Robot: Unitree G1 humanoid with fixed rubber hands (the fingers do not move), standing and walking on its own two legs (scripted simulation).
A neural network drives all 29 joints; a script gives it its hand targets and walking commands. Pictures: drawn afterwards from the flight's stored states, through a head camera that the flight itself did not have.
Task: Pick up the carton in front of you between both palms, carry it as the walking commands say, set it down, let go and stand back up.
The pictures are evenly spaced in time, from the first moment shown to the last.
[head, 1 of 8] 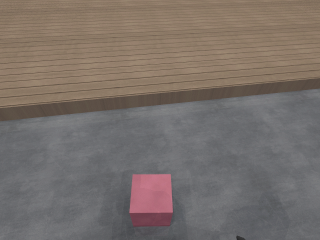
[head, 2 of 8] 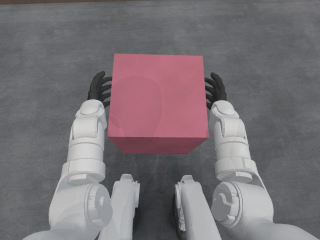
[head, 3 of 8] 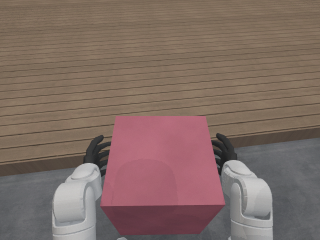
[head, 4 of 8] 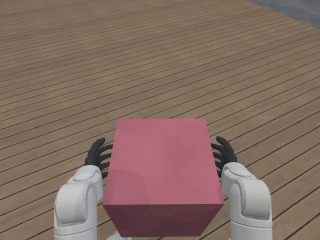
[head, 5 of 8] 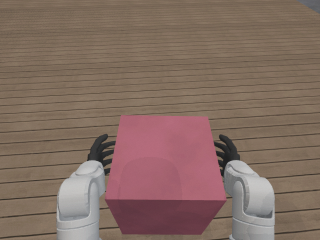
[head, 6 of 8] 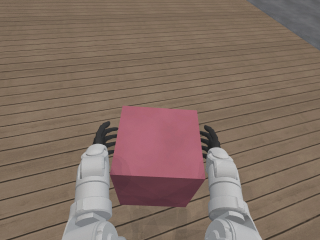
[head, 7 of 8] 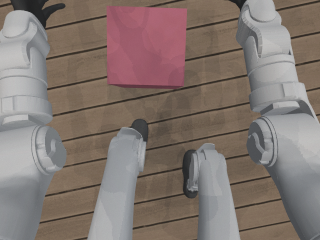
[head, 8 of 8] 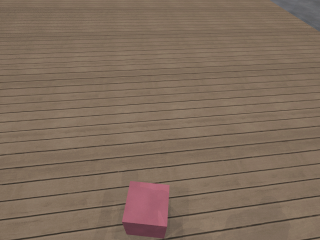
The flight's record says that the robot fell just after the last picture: no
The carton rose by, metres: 0.91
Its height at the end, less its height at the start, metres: +0.14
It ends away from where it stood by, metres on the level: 5.65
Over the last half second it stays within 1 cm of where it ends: yes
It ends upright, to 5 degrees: yes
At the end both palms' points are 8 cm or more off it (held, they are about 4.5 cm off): yes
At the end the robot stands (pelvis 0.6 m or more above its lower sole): yes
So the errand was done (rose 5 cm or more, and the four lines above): yes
